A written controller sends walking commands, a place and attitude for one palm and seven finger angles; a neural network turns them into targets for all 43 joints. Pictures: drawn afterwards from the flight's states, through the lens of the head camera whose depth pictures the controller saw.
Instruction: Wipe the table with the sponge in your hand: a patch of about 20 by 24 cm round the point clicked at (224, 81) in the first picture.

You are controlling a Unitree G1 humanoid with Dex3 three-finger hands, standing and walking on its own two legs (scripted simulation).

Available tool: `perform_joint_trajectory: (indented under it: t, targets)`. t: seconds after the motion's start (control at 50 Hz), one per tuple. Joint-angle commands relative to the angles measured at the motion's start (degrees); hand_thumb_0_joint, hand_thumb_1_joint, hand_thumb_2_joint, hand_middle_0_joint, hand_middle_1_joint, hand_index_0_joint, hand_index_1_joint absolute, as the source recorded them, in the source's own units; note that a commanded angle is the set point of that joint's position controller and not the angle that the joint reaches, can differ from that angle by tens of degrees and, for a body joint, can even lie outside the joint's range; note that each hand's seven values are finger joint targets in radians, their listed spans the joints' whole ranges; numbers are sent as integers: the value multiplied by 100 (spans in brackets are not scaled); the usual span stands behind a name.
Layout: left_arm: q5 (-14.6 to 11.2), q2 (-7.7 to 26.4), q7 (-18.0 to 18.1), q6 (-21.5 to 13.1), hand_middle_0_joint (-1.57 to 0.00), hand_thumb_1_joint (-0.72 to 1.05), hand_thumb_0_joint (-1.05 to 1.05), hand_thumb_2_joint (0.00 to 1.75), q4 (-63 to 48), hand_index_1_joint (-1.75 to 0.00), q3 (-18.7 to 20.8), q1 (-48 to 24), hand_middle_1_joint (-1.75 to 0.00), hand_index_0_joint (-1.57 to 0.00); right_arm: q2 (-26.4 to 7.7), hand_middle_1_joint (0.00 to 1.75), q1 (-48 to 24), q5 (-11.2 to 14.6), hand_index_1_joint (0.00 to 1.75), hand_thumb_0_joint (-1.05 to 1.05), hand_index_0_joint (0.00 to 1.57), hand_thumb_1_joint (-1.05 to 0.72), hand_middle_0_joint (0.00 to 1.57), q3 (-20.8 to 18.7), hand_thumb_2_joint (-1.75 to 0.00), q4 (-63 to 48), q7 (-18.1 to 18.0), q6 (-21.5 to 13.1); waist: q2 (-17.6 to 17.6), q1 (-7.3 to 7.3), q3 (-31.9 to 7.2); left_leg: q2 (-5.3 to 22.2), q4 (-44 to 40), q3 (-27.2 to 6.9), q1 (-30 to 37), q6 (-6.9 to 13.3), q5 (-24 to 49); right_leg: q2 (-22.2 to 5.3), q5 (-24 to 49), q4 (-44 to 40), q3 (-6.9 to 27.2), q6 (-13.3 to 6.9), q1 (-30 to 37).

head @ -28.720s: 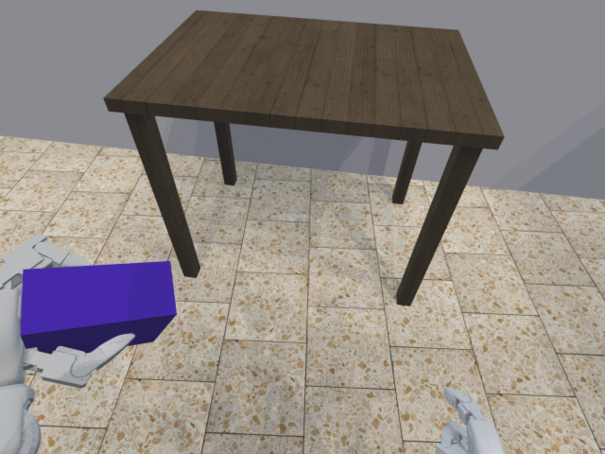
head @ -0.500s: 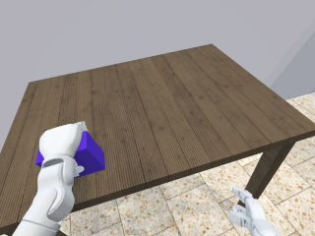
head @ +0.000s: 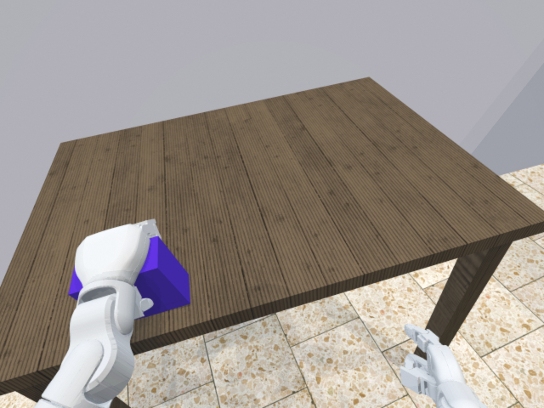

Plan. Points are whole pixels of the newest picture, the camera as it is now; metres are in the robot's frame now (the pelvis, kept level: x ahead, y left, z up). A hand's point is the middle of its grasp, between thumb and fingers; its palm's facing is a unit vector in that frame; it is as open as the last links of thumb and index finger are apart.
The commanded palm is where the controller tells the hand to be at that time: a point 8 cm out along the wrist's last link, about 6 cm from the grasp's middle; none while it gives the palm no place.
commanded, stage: slide across to the third lane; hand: left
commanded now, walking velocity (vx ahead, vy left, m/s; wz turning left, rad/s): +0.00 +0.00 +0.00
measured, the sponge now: (142, 288) +0.26 +0.24 +0.06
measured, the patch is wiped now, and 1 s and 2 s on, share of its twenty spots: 0.70 0.85 1.00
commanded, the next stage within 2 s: wipe forward along the third lane in 0.44 s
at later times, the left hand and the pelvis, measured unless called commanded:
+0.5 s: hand (174, 268) +0.27 +0.18 +0.11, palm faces +0.08 -0.09 -0.99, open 9.4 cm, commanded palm +0.24 +0.16 +0.16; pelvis -0.01 -0.01 +0.00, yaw +0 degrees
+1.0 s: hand (184, 249) +0.31 +0.18 +0.10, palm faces +0.02 -0.05 -1.00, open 9.4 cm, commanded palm +0.29 +0.18 +0.14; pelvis -0.02 -0.03 +0.00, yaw +0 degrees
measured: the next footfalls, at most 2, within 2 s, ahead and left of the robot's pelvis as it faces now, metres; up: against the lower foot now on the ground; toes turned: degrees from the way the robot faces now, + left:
none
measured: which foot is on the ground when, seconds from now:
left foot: down 0.00-1.00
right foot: down 0.00-1.00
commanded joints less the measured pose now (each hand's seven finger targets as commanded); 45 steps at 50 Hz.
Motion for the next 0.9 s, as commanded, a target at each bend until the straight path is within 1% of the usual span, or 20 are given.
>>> perform_joint_trajectory:
  t: [0.0, 0.06, 0.1, 0.16, 0.18, 0.22, 0.26, 0.28, 0.36, 0.4, 0.46, 0.48, 0.56, 0.58, 0.66, 0.7, 0.74, 0.76, 0.8, 0.88]
  targets:
    - [-249, 262, -43, -225, -120, 10, 0, 130, -845, -160, 14, -984, -160, -120, -416, 30, -1306, -18, 30, 0, 20, -90, 20, -160, -90, -1046, 22, -437, -920, -14, -697, -141, -209, -132, 618, 304, 1390, 90, 2013, -537, 220, -43, -79]
    - [-141, 354, 12, -230, -120, 10, 0, 130, -1012, -160, -13, -1528, -160, -120, -406, 30, -1507, -9, 30, 0, 20, -90, 20, -130, -90, -1034, 27, -444, -801, -8, -594, -117, -304, -155, 732, 282, 1245, 142, 1693, -608, 359, -111, -185]
    - [-128, 28, 69, -216, -120, 10, 0, 130, -788, -160, -253, -1417, -160, -120, -370, 30, -1396, -18, 30, 0, 20, -90, 20, -138, -90, -988, 64, -479, -883, -3, -663, -118, -300, -120, 727, 271, 1340, 116, 1750, -594, 184, -86, -141]
    - [-73, 417, 167, -109, -120, 10, 0, 130, -777, -160, 123, -1472, -160, -120, -405, 30, -1604, -31, 30, 0, 20, -90, 20, -150, -90, -945, 86, -432, -932, 99, -716, -124, -343, -116, 752, 259, 1320, 145, 1830, -633, 416, -138, 6]
    - [-100, 113, 179, -86, -120, 10, 0, 130, -823, -160, -139, -1592, -160, -120, -346, 30, -1549, -20, 30, 0, 20, -90, 20, -122, -90, -980, 99, -453, -965, 54, -857, -142, -289, -41, 717, 266, 1421, 79, 2006, -573, 260, -86, 97]
    - [-127, 33, 174, -25, -120, 10, 0, 130, -632, -160, -187, -1543, -160, -120, -374, 30, -1566, -16, 30, 0, 20, -90, 20, -143, -90, -881, 105, -368, -869, 32, -698, -131, -341, -42, 709, 243, 1338, 94, 1896, -649, 272, -79, 25]
    - [-59, 305, 181, 32, -120, 10, 0, 130, -622, -160, -52, -1892, -160, -120, -390, 30, -1706, -6, 30, 0, 20, -90, 20, -107, -90, -882, 80, -370, -796, 20, -599, -122, -396, -74, 762, 243, 1174, 131, 1610, -717, 449, -133, -86]
    - [-92, -38, 174, 43, -120, 10, 0, 130, -645, -160, -361, -2013, -160, -120, -331, 30, -1661, 11, 30, 0, 20, -90, 20, -91, -90, -936, 82, -397, -798, -9, -687, -146, -364, -21, 723, 252, 1165, 74, 1569, -702, 306, -87, -49]
    - [-19, 32, 152, 77, -120, 10, 0, 130, -392, -160, -383, -2216, -160, -120, -368, 30, -1759, 20, 30, 0, 20, -90, 20, -96, -90, -858, 92, -365, -732, -13, -602, -140, -413, -64, 799, 240, 1074, 114, 1437, -763, 436, -140, -141]
    - [-54, -386, 136, 45, -120, 10, 0, 130, -231, -160, -752, -2199, -160, -120, -331, 30, -1667, 30, 30, 0, 20, -90, 20, -106, -90, -844, 146, -396, -823, -62, -668, -149, -369, -46, 778, 250, 1145, 86, 1575, -721, 274, -107, -123]
    - [-22, -143, 185, 72, -120, 10, 0, 130, -200, -160, -532, -2328, -160, -120, -363, 30, -1782, 35, 30, 0, 20, -90, 20, -125, -90, -839, 168, -357, -886, -11, -669, -139, -425, -57, 764, 240, 1038, 101, 1426, -759, 437, -136, -100]
    - [-75, -483, 208, 59, -120, 10, 0, 130, -239, -160, -789, -2385, -160, -120, -308, 30, -1721, 41, 30, 0, 20, -90, 20, -119, -90, -893, 187, -406, -1028, -20, -850, -173, -358, 1, 740, 268, 1152, 55, 1644, -699, 296, -88, 28]
    - [-51, 94, 303, 155, -120, 10, 0, 130, 108, -160, -208, -2335, -160, -120, -396, 30, -1801, 17, 30, 0, 20, -90, 20, -131, -90, -760, 156, -295, -1029, 45, -592, -155, -437, 11, 667, 235, 1038, 75, 1608, -815, 516, -112, 2]
    - [-80, -245, 295, 175, -120, 10, 0, 130, 217, -160, -479, -2474, -160, -120, -342, 30, -1753, 44, 30, 0, 20, -90, 20, -110, -90, -788, 139, -314, -1127, -28, -603, -167, -397, 74, 600, 244, 1023, 28, 1606, -791, 376, -58, 8]
    - [15, 256, 313, 254, -120, 10, 0, 130, 710, -160, -84, -2776, -160, -120, -420, 30, -1763, 38, 30, 0, 20, -90, 20, -112, -90, -678, 27, -262, -1020, -14, -456, -195, -440, 54, 571, 241, 813, 47, 1300, -940, 610, -82, -118]
    - [61, 56, 265, 293, -120, 10, 0, 130, 1166, -160, -289, -3060, -160, -120, -421, 30, -1671, 62, 30, 0, 20, -90, 20, -101, -90, -582, -23, -271, -1067, -127, -368, -197, -408, 79, 489, 233, 736, 21, 1226, -941, 495, -50, -231]
    - [11, 68, 222, 288, -120, 10, 0, 130, 1378, -160, -238, -3032, -160, -120, -450, 30, -1621, 52, 30, 0, 20, -90, 20, -121, -90, -581, -49, -254, -1032, -76, -472, -223, -392, 79, 426, 242, 747, 6, 1331, -920, 508, -31, -139]
    - [38, 429, 228, 262, -120, 10, 0, 130, 1414, -160, 65, -3087, -160, -120, -504, 30, -1603, 34, 30, 0, 20, -90, 20, -116, -90, -566, -77, -259, -1015, -50, -556, -222, -402, 54, 448, 233, 718, 16, 1292, -933, 649, -65, -108]
    - [-33, 72, 187, 157, -120, 10, 0, 130, 1514, -160, -179, -3171, -160, -120, -457, 30, -1531, 51, 30, 0, 20, -90, 20, -124, -90, -601, -90, -278, -1098, -118, -685, -229, -332, 73, 397, 242, 826, -10, 1556, -847, 516, -27, -48]
    - [-78, 179, 158, -21, -120, 10, 0, 130, 1774, -160, -16, -3096, -160, -120, -510, 30, -1346, 31, 30, 0, 20, -90, 20, -153, -90, -614, -116, -271, -1226, -128, -696, -236, -286, 72, 273, 261, 827, -25, 1745, -838, 570, 5, -10]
